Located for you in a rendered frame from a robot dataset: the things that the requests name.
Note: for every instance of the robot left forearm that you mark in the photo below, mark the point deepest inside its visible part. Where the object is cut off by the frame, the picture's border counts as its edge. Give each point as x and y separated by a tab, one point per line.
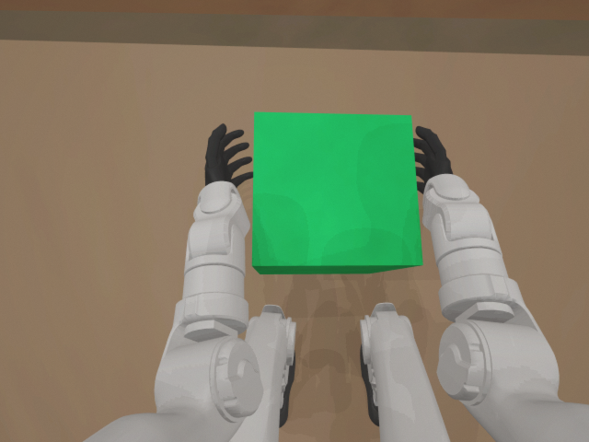
213	303

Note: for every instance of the right robot thigh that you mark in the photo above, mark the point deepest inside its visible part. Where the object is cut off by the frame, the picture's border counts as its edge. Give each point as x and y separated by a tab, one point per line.
407	408

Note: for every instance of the robot right forearm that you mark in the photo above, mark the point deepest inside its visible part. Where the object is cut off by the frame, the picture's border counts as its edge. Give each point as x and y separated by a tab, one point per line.
475	283

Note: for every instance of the robot left upper arm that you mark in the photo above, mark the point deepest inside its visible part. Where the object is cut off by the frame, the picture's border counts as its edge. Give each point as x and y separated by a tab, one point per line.
204	391

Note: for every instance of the robot thigh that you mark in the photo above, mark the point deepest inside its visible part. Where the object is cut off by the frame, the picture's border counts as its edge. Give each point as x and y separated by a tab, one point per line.
272	339
407	408

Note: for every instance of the carton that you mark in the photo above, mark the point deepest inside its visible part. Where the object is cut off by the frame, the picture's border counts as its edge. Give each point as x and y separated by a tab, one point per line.
334	193

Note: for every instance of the robot right hand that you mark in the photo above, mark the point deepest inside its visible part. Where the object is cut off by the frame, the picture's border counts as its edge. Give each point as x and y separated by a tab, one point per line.
434	161

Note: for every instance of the left robot thigh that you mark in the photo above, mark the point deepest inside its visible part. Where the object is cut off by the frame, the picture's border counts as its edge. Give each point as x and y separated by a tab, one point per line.
272	339

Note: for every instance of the robot right upper arm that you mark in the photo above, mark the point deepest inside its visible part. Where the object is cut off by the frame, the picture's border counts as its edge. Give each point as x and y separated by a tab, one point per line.
507	378

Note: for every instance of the robot left hand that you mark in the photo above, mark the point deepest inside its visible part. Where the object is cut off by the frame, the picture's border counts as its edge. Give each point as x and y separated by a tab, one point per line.
216	168

